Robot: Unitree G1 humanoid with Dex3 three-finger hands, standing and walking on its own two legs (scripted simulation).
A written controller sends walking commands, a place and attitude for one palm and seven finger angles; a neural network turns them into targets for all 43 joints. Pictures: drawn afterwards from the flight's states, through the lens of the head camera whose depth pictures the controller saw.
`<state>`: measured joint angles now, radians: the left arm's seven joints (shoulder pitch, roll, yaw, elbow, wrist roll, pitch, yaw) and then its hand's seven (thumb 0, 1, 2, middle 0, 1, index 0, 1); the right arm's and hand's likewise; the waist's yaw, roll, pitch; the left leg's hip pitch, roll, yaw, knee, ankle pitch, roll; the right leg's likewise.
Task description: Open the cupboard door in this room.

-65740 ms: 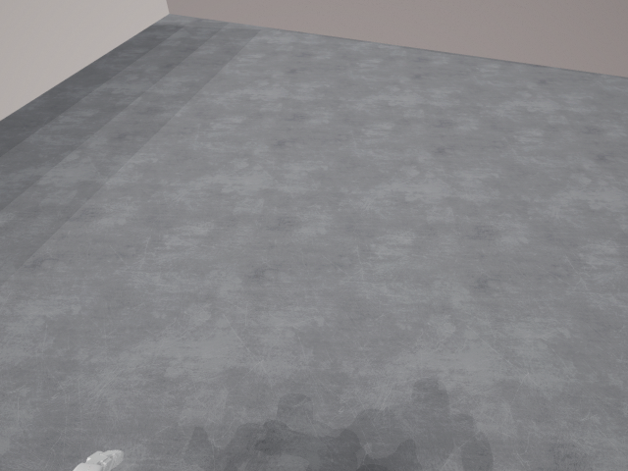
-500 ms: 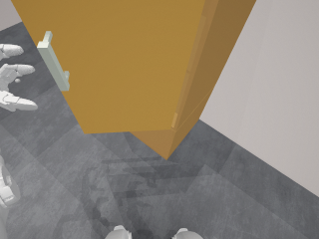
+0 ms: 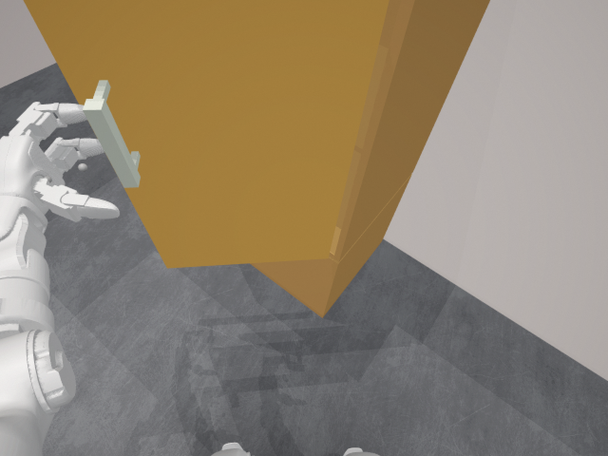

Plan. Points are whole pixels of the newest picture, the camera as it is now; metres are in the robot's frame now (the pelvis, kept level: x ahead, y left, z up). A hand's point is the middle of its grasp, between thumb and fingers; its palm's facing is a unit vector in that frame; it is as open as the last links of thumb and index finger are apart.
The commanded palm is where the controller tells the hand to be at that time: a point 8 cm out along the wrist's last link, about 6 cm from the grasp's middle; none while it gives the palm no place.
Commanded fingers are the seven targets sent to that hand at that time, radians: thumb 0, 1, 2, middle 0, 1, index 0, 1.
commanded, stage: slide the fingers in behind the handle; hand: left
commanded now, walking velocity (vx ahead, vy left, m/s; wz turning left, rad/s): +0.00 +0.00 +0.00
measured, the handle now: (118, 137) +0.51 +0.24 +0.11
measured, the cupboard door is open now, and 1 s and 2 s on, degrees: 43 43 44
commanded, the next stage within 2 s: close the thumb around the handle in 1.00 s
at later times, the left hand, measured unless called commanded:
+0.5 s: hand (114, 169) +0.45 +0.23 +0.11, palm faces +0.06 -1.00 +0.01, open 14.0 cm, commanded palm +0.42 +0.27 +0.11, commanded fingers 0.00 -0.50 0.30 -0.30 -1.20 -0.30 -1.20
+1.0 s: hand (120, 167) +0.45 +0.22 +0.12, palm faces +0.06 -1.00 +0.00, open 14.0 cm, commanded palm +0.42 +0.27 +0.11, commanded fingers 0.00 -0.50 0.30 -0.30 -1.20 -0.30 -1.20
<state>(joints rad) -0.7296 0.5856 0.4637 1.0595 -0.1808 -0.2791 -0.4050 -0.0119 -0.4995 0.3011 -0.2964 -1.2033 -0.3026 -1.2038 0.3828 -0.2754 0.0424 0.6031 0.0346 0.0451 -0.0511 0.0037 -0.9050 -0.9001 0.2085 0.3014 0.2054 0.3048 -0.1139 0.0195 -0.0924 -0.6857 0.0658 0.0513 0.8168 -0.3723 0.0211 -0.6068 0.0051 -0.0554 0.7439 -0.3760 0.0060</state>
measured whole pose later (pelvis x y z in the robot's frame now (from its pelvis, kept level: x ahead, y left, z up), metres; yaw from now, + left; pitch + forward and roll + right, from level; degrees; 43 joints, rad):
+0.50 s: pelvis +0.00 -0.01 +0.00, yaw +1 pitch +12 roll -2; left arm -0.74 0.50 0.40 1.04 -0.18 -0.29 -0.32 -0.01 -0.50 0.30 -0.30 -1.20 -0.30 -1.20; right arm 0.37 -0.28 0.03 0.63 0.04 0.04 -0.05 0.00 -0.91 -0.90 0.21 0.30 0.20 0.30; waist -0.11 0.02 -0.08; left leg -0.66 0.06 0.04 0.81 -0.36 0.01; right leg -0.58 0.00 -0.07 0.75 -0.38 0.00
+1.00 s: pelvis -0.01 -0.01 +0.00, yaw +1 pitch +12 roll -2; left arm -0.76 0.50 0.39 1.07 -0.17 -0.31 -0.30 -0.01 -0.50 0.30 -0.30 -1.20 -0.30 -1.20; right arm 0.38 -0.28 0.03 0.64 0.04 0.04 -0.05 0.00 -0.91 -0.90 0.21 0.30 0.20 0.30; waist -0.11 0.02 -0.08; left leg -0.67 0.06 0.04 0.80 -0.35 0.01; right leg -0.59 0.01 -0.06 0.75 -0.37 -0.01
